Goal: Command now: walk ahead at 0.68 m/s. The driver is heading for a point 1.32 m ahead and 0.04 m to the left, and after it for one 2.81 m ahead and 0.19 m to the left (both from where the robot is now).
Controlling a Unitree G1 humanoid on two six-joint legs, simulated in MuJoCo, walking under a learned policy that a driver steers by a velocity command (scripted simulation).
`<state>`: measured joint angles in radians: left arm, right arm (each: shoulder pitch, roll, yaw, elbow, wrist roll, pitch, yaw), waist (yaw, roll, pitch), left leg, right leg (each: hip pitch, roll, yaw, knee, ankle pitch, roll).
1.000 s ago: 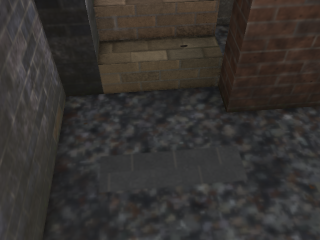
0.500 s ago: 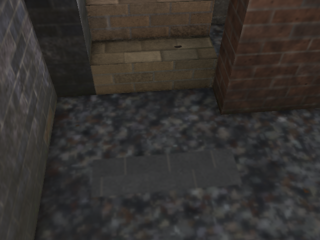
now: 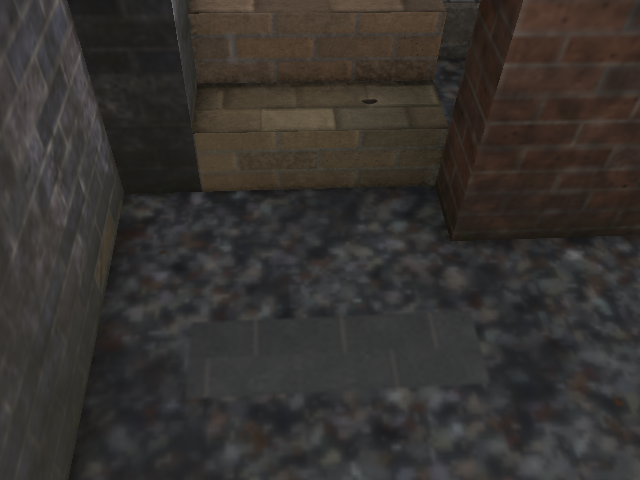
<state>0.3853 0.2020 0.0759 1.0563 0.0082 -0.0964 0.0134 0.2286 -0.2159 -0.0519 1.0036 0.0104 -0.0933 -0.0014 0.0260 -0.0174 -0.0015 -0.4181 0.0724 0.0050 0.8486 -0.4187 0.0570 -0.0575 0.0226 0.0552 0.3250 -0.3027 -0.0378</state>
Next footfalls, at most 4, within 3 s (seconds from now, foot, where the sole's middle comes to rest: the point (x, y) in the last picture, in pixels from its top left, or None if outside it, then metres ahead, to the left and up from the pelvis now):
0.10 left None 0.11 0.15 -0.78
0.60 right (353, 466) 0.53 -0.05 -0.78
1.04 left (304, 278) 1.02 0.07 -0.78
1.46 right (382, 217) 1.25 -0.14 -0.78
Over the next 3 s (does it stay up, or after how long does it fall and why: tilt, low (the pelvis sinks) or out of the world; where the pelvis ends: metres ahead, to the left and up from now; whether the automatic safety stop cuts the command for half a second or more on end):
stays up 1.41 -0.02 0.21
